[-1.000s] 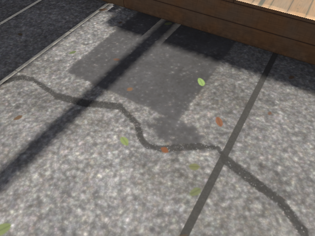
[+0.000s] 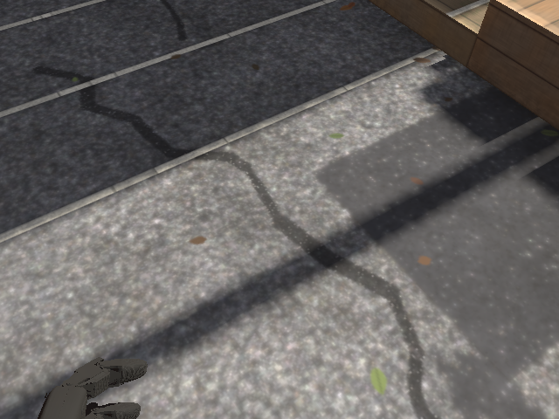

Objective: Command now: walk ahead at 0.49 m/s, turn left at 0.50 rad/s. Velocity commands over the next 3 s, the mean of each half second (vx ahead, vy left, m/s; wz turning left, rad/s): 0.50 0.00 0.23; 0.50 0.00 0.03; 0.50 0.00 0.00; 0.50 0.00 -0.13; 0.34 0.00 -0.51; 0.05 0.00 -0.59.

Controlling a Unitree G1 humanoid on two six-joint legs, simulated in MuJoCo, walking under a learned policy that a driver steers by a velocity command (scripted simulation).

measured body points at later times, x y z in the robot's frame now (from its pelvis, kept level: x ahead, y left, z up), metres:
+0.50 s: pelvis +0.27 +0.02 +0.01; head +0.29 +0.02 +0.46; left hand +0.20 +0.28 -0.13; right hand +0.53 -0.17 -0.07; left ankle +0.40 +0.16 -0.71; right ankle +0.16 -0.12 -0.73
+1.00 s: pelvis +0.52 +0.06 +0.01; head +0.55 +0.07 +0.46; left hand +0.71 +0.31 -0.08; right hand +0.53 -0.21 -0.12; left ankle +0.40 +0.15 -0.73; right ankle +0.72 -0.06 -0.69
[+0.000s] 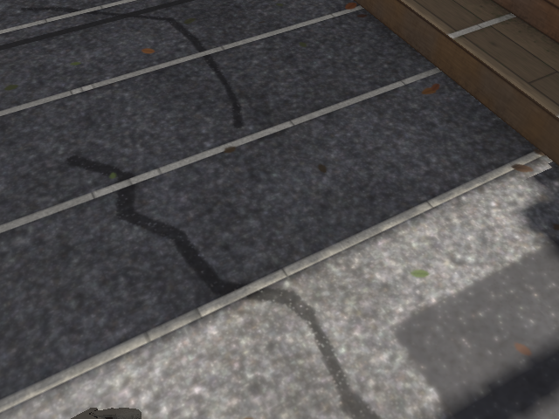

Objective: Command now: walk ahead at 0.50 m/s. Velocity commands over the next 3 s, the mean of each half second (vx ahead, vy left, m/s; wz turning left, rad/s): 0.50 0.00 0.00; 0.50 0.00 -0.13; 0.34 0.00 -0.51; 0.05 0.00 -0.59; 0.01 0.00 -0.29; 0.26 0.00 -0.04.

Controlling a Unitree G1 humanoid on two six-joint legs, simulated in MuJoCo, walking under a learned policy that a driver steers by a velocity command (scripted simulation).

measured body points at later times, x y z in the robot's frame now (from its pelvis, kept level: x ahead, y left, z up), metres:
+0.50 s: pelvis +0.27 -0.04 +0.01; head +0.29 -0.05 +0.46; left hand +0.28 +0.23 -0.12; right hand +0.45 -0.29 -0.10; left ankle +0.45 +0.13 -0.68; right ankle +0.20 -0.13 -0.74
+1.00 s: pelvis +0.54 +0.02 +0.01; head +0.56 +0.02 +0.46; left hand +0.70 +0.27 -0.11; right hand +0.55 -0.26 -0.12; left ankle +0.50 +0.11 -0.74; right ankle +0.69 -0.18 -0.67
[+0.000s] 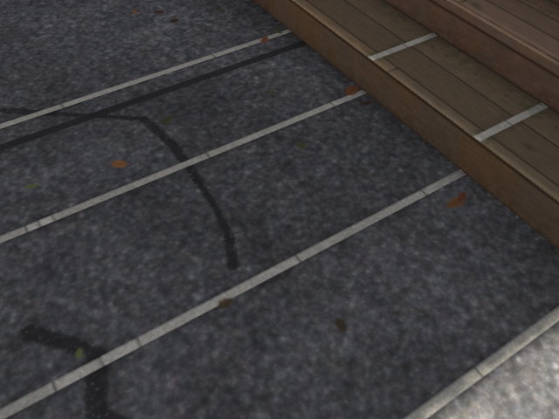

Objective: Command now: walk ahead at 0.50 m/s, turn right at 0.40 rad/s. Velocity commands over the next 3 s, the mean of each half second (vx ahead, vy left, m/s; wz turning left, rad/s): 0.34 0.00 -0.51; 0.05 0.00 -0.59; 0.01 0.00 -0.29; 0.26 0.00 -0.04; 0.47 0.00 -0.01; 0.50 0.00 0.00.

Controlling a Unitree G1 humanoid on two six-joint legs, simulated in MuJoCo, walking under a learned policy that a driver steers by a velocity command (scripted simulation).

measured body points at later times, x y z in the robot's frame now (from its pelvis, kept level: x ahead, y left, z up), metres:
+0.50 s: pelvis +0.23 -0.07 +0.00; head +0.28 -0.10 +0.44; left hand +0.42 +0.18 -0.10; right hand +0.34 -0.38 -0.11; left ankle +0.37 +0.09 -0.68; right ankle +0.25 -0.14 -0.75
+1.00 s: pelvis +0.32 -0.06 -0.01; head +0.36 -0.07 +0.44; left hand +0.61 +0.09 -0.11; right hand +0.28 -0.37 -0.10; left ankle +0.42 +0.03 -0.75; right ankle +0.24 -0.17 -0.69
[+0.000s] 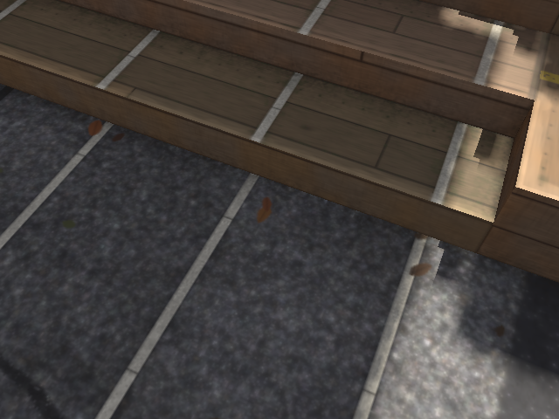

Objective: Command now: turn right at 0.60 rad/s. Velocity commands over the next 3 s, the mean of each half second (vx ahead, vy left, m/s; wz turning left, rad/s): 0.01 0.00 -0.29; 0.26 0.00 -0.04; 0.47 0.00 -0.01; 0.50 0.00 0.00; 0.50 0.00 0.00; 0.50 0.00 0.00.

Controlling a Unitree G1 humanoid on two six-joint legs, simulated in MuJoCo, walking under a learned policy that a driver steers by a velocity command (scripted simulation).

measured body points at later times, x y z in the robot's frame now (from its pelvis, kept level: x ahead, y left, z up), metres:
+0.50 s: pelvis +0.00 -0.05 -0.01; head +0.02 -0.06 +0.44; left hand +0.20 +0.17 -0.10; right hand +0.09 -0.34 -0.12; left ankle +0.01 +0.10 -0.74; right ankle +0.00 -0.14 -0.74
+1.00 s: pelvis +0.10 -0.05 +0.00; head +0.12 -0.06 +0.45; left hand +0.13 +0.22 -0.12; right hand +0.25 -0.32 -0.10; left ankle +0.15 +0.08 -0.67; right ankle -0.01 -0.14 -0.74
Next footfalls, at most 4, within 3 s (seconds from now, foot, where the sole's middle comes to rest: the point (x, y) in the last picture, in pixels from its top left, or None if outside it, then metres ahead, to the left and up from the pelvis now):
0.12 right None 0.04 -0.14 -0.78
0.50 left None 0.05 0.10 -0.78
1.20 left None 0.41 0.07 -0.78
1.74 right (344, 340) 0.62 -0.16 -0.78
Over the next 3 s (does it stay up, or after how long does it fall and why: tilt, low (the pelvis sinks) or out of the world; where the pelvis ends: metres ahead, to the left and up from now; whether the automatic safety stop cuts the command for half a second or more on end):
stays up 1.15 -0.14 0.10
